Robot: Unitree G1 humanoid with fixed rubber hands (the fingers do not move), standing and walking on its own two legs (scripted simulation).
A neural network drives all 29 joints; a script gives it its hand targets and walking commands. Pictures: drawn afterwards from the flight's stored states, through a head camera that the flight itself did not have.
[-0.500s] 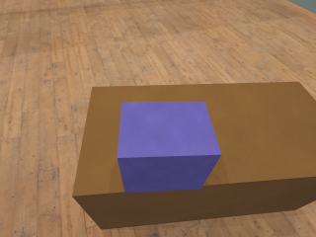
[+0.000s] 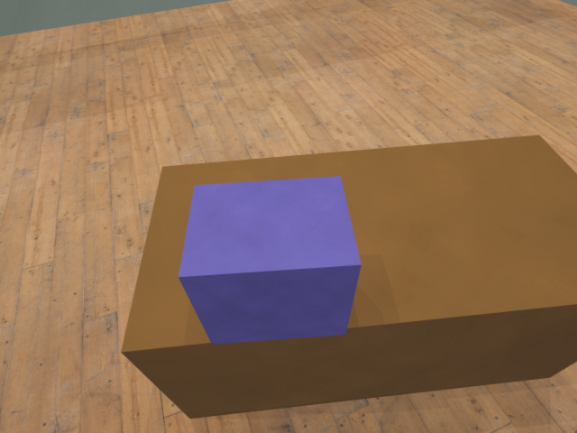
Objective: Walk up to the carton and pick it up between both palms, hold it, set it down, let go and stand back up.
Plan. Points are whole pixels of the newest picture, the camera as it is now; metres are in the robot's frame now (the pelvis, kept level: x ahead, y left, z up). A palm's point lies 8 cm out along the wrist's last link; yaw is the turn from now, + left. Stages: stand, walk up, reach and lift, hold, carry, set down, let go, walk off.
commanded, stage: walk up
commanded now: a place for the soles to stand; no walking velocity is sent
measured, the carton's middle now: (273, 263) +0.44 +0.06 -0.09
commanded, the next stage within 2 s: none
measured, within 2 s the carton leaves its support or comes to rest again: neither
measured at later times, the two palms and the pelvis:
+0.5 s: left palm out of the picture +0.13 +0.33 -0.11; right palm out of the picture +0.11 -0.30 -0.10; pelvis +0.05 +0.02 +0.00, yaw +0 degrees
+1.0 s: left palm out of the picture +0.15 +0.33 -0.12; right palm out of the picture +0.16 -0.30 -0.09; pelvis +0.07 +0.03 +0.00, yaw +0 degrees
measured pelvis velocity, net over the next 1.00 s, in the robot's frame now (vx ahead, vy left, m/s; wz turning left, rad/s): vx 0.07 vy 0.03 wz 0.00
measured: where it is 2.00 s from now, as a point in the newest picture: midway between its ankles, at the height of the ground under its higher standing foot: outside the picture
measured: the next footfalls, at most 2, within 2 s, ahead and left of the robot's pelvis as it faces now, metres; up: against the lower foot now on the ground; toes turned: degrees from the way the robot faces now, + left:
left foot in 0.12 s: +0.08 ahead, +0.13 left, +0.00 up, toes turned +2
